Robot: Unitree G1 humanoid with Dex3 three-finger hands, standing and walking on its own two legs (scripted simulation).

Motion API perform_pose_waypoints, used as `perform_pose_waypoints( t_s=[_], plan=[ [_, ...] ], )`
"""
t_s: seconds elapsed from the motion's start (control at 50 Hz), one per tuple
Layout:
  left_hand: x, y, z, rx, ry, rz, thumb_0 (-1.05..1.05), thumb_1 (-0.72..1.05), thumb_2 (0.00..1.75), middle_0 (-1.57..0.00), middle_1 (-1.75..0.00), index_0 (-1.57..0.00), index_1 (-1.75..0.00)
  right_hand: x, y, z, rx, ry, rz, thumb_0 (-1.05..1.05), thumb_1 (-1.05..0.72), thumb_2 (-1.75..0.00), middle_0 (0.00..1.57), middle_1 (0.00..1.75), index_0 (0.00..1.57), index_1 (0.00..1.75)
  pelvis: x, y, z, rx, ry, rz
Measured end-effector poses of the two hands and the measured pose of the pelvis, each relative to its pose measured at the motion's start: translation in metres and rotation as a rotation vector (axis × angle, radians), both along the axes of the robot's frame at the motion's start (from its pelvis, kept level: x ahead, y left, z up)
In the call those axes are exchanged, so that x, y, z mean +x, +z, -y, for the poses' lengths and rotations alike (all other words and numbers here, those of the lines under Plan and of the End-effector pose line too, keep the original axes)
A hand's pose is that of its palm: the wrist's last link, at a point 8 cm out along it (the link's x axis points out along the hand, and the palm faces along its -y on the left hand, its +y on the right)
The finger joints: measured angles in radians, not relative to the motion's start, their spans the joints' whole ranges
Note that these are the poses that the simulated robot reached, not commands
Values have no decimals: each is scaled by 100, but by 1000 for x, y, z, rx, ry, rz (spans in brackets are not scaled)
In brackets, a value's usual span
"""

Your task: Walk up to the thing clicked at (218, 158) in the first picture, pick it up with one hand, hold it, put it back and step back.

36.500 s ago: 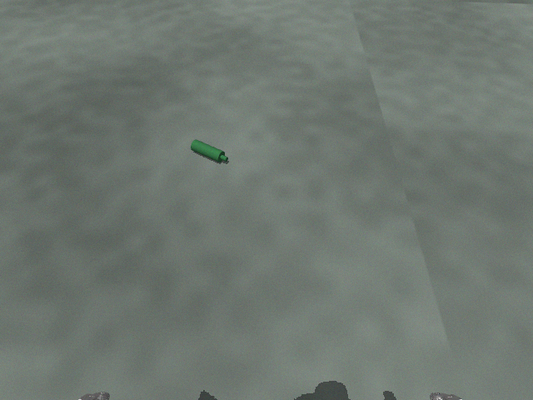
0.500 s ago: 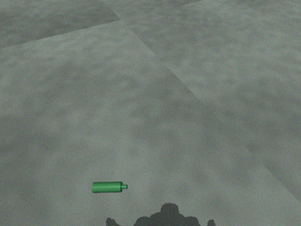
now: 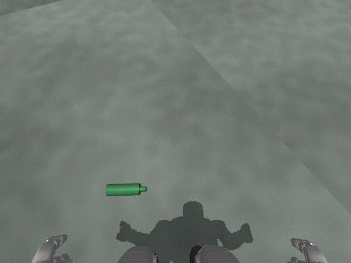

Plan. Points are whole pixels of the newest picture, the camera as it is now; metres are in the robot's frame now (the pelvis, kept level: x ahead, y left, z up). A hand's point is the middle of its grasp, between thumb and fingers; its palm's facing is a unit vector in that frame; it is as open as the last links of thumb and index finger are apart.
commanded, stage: step back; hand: left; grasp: from above
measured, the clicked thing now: (126, 189) +0.46 +0.27 -0.74
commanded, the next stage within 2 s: none
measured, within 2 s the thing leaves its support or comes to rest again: neither
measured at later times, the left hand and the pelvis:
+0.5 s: hand out of the picture +0.05 +0.29 -0.17, palm faces -0.13 -0.91 -0.39, open 7.3 cm; pelvis -0.09 +0.03 -0.01, yaw -5 degrees
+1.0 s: hand out of the picture -0.08 +0.29 -0.16, palm faces -0.03 -0.93 -0.35, open 7.3 cm; pelvis -0.23 +0.04 -0.01, yaw -2 degrees
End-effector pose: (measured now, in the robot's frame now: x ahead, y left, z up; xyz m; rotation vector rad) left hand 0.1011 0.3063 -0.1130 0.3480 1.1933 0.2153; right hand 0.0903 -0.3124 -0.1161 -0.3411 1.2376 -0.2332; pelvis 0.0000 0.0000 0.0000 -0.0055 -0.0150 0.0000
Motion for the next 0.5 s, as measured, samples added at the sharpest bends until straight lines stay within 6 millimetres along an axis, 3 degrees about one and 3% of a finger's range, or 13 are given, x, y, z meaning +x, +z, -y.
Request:
perform_pose_waypoints(
  t_s=[0.1,0.18,0.24,0.38,0.5],
  plan=[
    [3,-6,-18,9,-55,26,0,90,90,-20,-30,-21,-30,-20,9,-5,-40,-6,4,0,-91,-90,20,30,20,30,-18,-4,-17,22,-12,-9],
    [10,-18,-34,-2,-73,73,0,90,90,-20,-30,-21,-30,-49,8,-14,-85,-9,-7,0,-91,-90,20,30,20,30,-32,-16,-34,3,-5,-11],
    [8,-19,-37,-2,-80,87,0,91,90,-20,-30,-20,-30,-74,11,-26,-80,-17,-34,0,-91,-90,20,30,20,30,-43,-13,-37,1,-20,8],
    [-24,-15,-31,-19,-100,40,0,91,90,-20,-30,-20,-30,-109,13,-38,-63,-42,-31,0,-90,-90,20,30,21,30,-65,-5,-39,-20,-46,-5],
    [-54,-14,-24,11,-123,18,0,91,90,-20,-30,-21,-30,-127,-2,-28,-38,-47,20,0,-90,-90,21,30,21,30,-91,-13,-29,0,-87,5]
  ],
)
